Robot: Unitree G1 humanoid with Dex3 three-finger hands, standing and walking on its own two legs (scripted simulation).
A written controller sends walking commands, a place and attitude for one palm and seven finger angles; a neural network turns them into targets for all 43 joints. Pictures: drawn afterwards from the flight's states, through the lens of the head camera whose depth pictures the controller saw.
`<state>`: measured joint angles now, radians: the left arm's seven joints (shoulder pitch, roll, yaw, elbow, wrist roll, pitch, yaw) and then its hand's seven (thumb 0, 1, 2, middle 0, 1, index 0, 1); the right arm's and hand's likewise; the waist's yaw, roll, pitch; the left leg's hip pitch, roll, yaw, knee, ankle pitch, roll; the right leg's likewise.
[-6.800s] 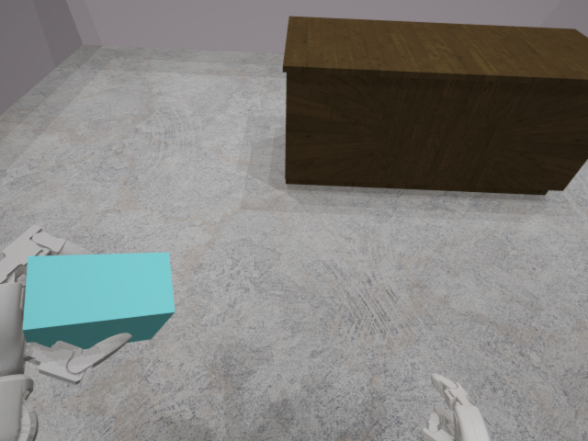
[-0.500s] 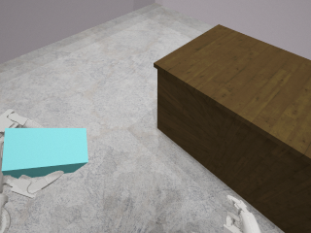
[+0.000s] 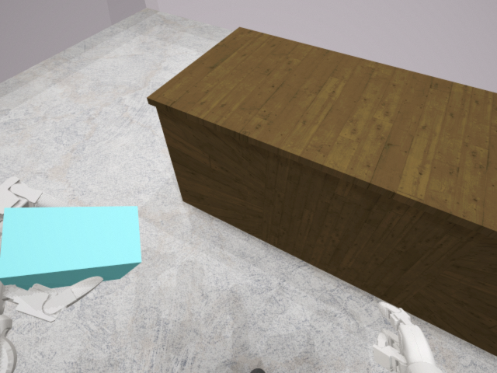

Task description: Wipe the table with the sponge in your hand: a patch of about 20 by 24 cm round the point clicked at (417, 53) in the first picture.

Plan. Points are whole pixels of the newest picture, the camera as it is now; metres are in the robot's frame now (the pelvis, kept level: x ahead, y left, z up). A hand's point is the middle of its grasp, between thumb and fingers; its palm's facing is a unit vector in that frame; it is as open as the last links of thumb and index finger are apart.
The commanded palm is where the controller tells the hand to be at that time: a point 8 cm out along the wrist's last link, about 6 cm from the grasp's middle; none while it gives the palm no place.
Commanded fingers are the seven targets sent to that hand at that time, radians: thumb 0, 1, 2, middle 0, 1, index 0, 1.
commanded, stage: turn to face it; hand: left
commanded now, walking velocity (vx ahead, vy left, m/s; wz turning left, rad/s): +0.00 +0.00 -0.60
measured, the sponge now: (92, 248) +0.22 +0.21 +0.15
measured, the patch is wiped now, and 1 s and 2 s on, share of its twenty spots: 0.00 0.00 0.00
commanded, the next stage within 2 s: take the last steps up to it in 1.28 s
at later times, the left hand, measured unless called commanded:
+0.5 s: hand (196, 269) +0.20 +0.08 +0.17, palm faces +0.02 -0.85 -0.53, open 10.6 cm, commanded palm +0.16 +0.15 +0.18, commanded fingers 0.00 0.10 1.30 -1.20 -1.60 -1.20 -1.60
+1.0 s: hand (249, 332) +0.15 +0.02 +0.17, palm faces -0.07 -0.86 -0.50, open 10.6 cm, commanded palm +0.13 +0.06 +0.18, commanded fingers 0.00 0.10 1.30 -1.20 -1.60 -1.20 -1.60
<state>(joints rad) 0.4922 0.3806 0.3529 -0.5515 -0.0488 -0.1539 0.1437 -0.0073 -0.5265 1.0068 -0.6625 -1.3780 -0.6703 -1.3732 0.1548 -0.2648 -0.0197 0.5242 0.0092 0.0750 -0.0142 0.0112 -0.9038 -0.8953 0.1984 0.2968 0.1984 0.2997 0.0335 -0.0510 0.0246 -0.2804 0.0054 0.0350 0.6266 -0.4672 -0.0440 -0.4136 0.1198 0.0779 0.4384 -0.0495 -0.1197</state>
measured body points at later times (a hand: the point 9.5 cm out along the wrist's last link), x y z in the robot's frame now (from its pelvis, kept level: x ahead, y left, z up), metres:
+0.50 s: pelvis -0.08 -0.07 +0.00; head -0.02 -0.10 +0.44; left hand +0.20 +0.12 +0.20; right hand +0.01 -0.34 -0.11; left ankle -0.05 +0.09 -0.66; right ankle -0.01 -0.13 -0.73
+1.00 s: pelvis -0.17 -0.08 -0.01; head -0.15 -0.11 +0.43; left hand +0.15 +0.06 +0.19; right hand -0.12 -0.33 -0.11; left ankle -0.07 +0.08 -0.73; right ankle -0.20 -0.20 -0.73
